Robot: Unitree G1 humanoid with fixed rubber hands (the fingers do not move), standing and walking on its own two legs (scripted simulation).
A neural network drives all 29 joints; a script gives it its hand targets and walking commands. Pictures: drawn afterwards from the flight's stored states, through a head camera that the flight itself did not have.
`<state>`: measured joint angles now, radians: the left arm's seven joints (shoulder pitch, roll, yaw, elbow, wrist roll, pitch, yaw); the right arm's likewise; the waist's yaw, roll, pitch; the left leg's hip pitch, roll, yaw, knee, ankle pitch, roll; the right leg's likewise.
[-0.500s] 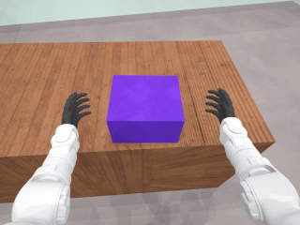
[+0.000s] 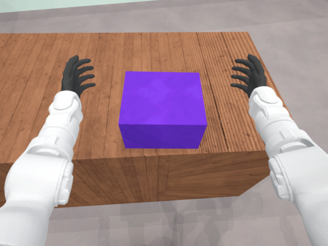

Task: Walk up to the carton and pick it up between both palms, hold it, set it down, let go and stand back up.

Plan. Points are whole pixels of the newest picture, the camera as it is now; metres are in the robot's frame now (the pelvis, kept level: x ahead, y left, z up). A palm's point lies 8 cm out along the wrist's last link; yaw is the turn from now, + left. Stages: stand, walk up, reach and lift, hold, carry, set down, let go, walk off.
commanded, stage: reach and lift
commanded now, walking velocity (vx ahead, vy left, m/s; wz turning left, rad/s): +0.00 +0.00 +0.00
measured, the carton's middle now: (162, 110) +0.52 +0.01 -0.04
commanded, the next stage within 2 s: none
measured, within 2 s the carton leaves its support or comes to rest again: neither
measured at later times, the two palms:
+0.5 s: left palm (79, 86) +0.51 +0.23 +0.07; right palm (248, 87) +0.50 -0.22 +0.08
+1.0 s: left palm (95, 116) +0.50 +0.22 -0.06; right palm (214, 116) +0.51 -0.16 -0.06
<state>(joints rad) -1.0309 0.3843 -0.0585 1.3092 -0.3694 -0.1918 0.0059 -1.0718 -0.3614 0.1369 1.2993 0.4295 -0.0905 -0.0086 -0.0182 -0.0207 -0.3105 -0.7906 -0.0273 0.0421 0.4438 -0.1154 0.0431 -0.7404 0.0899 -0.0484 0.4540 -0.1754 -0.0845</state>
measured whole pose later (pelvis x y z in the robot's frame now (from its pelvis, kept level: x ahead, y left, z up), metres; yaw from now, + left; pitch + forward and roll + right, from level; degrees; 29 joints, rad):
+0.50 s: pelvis -0.01 +0.02 -0.01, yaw -2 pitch +35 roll -2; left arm -1.21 0.38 -0.11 1.33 -0.39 -0.11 0.03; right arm -1.24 -0.47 0.10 1.39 0.42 -0.05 0.06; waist 0.03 0.01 -0.32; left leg -1.02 -0.01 0.05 0.53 -0.13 0.07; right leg -0.94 0.10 -0.05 0.48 -0.16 -0.06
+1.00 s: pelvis -0.06 +0.03 +0.00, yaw -1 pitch +19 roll -4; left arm -1.40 0.33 0.12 0.85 -0.18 -0.14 0.09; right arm -1.32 -0.42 -0.28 0.76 0.17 -0.10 -0.03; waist 0.08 0.09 0.60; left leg -0.77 0.00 0.02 0.50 -0.06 0.07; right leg -0.65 0.12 -0.07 0.37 -0.04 -0.03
